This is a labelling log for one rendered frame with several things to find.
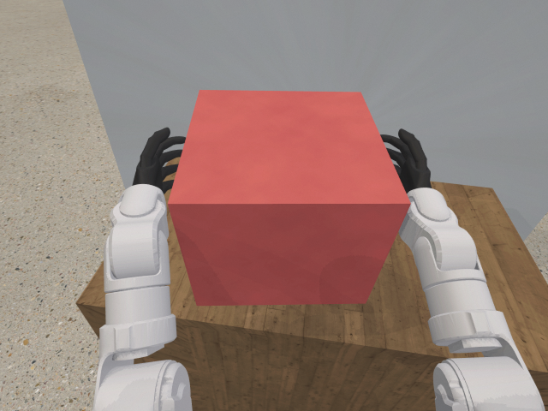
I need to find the right robot forearm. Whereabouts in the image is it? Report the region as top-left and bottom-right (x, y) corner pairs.
(399, 188), (545, 411)

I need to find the robot right hand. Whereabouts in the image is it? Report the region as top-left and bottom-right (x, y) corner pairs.
(380, 128), (432, 194)

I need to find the right robot upper arm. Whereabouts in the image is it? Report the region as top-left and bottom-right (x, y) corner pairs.
(433, 356), (543, 411)

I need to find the pedestal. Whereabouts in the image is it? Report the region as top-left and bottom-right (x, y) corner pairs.
(76, 157), (548, 411)

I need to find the carton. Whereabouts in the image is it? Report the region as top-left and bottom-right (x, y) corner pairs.
(168, 90), (411, 306)

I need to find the left robot forearm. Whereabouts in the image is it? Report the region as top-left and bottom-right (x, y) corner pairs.
(92, 184), (176, 411)

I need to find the left robot upper arm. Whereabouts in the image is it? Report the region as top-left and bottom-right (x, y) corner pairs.
(94, 360), (193, 411)

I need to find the robot left hand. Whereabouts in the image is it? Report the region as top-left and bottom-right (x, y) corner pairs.
(132, 128), (186, 194)

